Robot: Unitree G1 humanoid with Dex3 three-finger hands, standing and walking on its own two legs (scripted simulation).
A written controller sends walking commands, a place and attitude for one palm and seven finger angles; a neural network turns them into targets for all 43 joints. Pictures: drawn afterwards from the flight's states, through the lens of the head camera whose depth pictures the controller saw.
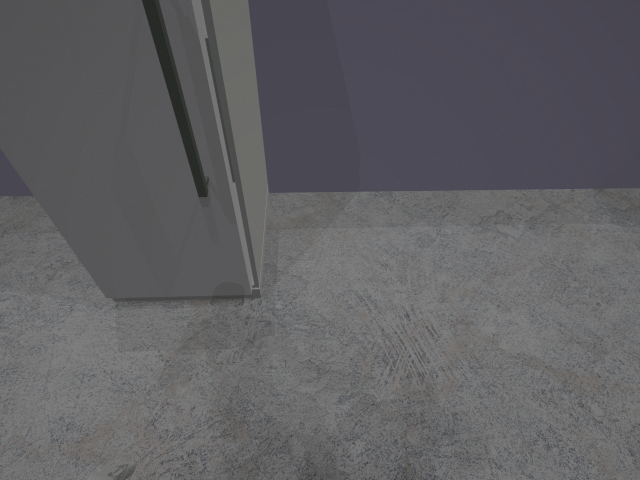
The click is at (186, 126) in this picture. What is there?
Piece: fridge door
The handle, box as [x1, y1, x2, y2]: [142, 0, 208, 196]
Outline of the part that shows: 142,0 197,192 199,196 206,196 206,185 208,178 207,176 203,175 159,3 158,0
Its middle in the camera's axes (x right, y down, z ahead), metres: -0.28 -0.29 +0.77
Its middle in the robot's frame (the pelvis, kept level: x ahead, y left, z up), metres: +0.77 +0.34 +0.09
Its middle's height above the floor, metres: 0.86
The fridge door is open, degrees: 0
